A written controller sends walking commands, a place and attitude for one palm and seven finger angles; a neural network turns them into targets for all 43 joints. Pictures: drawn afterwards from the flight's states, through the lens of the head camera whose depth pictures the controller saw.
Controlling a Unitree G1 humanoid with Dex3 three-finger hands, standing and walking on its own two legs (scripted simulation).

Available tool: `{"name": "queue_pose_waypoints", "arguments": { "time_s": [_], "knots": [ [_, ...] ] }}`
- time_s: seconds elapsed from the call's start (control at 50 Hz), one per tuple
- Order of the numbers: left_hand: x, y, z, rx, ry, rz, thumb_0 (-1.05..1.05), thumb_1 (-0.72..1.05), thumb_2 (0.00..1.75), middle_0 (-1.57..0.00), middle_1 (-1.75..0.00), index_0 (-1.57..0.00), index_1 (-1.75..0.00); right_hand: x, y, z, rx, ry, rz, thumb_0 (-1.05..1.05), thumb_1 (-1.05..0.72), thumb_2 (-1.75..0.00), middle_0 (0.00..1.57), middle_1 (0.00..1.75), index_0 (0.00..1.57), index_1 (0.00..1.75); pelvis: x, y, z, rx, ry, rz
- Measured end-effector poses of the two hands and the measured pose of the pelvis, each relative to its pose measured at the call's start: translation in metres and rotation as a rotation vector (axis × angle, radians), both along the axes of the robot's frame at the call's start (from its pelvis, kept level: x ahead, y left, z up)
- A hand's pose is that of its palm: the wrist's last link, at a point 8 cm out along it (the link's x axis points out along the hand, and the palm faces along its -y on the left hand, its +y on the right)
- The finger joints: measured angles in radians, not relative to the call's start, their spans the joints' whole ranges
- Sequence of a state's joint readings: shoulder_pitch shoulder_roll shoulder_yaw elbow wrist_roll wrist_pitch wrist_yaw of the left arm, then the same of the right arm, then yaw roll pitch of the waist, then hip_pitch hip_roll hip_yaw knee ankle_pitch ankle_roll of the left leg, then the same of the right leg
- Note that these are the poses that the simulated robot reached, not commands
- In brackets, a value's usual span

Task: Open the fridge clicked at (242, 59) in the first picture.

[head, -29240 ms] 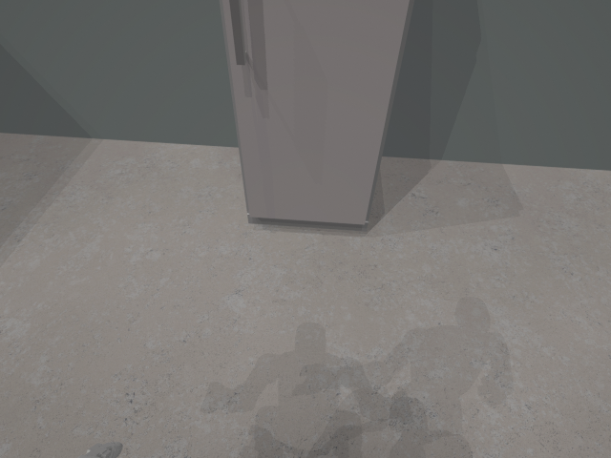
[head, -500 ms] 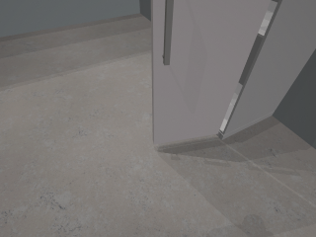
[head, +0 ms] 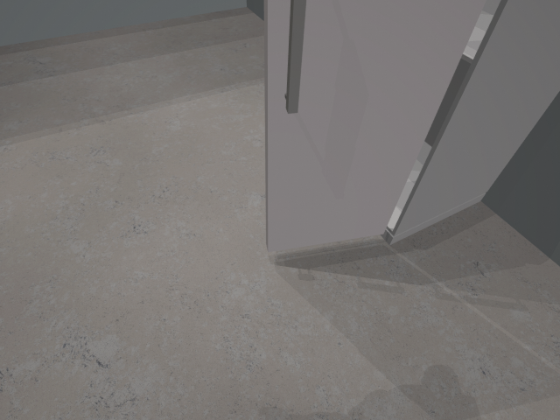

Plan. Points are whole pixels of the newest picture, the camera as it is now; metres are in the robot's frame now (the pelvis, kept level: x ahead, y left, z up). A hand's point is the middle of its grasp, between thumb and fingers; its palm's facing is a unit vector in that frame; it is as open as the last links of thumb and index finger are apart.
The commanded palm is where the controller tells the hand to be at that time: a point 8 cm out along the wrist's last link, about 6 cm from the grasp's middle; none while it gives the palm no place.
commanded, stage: look to check the result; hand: left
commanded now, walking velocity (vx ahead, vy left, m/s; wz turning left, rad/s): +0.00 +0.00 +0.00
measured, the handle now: (294, 14) +0.80 +0.02 +0.21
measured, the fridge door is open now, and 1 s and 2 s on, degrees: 74 74 74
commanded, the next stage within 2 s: stand and wait in 0.28 s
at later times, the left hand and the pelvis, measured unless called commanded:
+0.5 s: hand out of the picture +0.10 +0.23 -0.16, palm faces -0.03 -0.94 -0.33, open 7.4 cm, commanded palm none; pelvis +0.02 -0.02 +0.00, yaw +0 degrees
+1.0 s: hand out of the picture +0.09 +0.22 -0.16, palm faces -0.04 -0.95 -0.32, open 7.4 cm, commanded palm none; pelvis +0.02 -0.02 +0.00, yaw +0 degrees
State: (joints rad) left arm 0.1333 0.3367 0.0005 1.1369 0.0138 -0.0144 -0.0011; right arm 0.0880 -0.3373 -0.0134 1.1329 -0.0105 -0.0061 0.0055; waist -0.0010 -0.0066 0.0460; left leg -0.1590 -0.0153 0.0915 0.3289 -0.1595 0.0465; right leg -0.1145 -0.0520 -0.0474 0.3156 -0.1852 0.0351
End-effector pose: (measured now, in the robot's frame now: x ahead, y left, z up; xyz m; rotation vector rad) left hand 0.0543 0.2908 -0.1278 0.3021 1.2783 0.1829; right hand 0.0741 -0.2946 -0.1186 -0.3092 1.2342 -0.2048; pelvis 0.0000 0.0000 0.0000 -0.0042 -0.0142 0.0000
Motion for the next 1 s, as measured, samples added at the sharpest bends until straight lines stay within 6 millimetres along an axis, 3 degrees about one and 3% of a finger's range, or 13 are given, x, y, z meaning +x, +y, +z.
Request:
{"name": "queue_pose_waypoints", "arguments": {
  "time_s": [0.48,1.0],
  "knots": [
    [0.035,-0.017,0.006,0.006,-0.051,-0.012,0.00,0.91,0.90,-0.21,-0.30,-0.20,-0.30,0.022,-0.010,-0.002,0.017,-0.010,0.008,0.00,-0.91,-0.90,0.20,0.30,0.20,0.30,0.018,-0.016,0.002,0.003,-0.001,0.003],
    [0.032,-0.029,0.002,-0.004,-0.012,-0.008,0.00,0.91,0.90,-0.21,-0.30,-0.20,-0.30,0.013,-0.017,-0.004,0.014,0.031,-0.010,0.00,-0.91,-0.90,0.20,0.30,0.20,0.30,0.025,-0.025,0.002,0.003,0.003,-0.005]
  ]
}}
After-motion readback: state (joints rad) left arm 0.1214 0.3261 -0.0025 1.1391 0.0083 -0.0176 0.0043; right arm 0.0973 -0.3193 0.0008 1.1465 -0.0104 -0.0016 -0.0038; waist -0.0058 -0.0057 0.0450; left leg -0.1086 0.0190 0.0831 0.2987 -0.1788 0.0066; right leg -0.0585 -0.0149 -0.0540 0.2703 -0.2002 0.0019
